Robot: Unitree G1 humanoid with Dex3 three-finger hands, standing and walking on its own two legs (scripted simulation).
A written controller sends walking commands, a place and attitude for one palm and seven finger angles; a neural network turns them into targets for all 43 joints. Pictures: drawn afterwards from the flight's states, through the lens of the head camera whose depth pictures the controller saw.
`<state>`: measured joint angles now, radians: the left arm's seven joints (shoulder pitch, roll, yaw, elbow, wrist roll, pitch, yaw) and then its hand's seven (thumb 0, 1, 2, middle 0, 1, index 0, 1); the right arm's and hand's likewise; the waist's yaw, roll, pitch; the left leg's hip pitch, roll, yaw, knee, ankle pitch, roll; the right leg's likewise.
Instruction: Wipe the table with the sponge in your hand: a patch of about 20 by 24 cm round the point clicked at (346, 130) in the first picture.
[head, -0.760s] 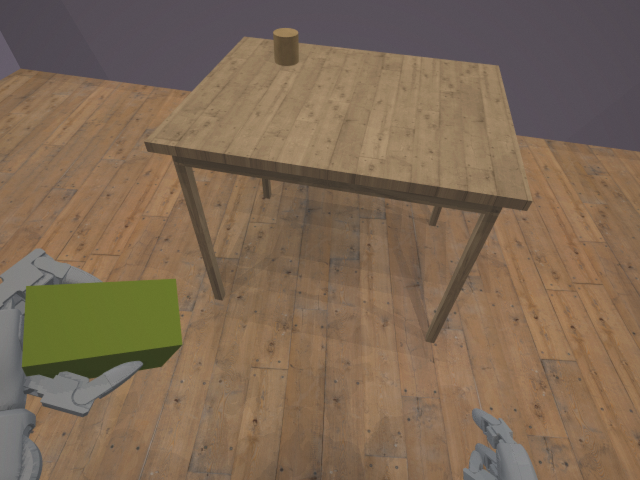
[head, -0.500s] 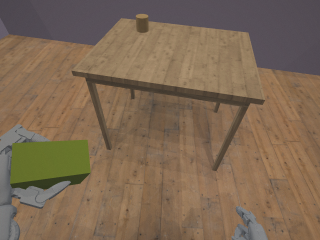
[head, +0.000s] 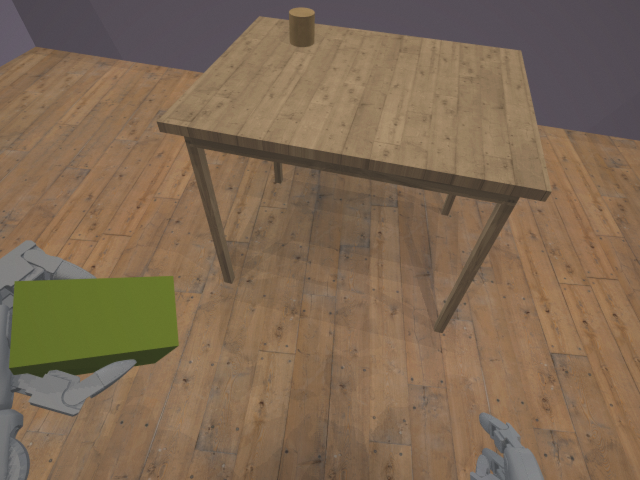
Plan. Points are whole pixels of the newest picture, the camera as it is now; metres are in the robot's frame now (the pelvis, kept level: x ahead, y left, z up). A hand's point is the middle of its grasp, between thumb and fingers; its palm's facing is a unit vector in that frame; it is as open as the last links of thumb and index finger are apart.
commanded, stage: walk to a spot facing it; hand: left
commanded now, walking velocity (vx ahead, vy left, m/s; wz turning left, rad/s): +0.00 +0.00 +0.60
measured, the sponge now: (119, 327) +0.23 +0.20 +0.15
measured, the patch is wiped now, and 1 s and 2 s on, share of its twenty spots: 0.00 0.00 0.00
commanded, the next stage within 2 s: none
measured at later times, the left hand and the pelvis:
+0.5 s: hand out of the picture +0.12 +0.27 +0.16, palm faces +0.63 -0.67 -0.39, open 10.1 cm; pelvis -0.02 -0.02 +0.00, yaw +18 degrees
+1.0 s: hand out of the picture +0.05 +0.25 +0.17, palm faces +0.80 -0.43 -0.43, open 10.1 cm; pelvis +0.01 -0.06 +0.00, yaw +36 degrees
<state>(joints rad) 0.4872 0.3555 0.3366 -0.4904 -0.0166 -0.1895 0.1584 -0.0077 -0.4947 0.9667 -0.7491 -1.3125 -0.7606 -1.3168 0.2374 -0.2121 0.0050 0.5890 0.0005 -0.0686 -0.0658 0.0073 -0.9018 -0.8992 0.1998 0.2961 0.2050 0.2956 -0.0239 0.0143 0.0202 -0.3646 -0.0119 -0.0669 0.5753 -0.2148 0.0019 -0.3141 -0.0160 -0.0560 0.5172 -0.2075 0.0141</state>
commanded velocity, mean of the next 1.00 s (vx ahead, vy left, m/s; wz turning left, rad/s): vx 0.19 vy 0.00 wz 0.58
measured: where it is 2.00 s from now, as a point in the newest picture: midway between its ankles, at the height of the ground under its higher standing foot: outside the picture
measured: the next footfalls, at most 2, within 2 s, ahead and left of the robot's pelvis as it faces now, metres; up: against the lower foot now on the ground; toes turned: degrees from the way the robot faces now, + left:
left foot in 0.52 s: -0.03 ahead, +0.12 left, +0.00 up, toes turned +23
right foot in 0.88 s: +0.10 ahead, -0.10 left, +0.00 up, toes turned +25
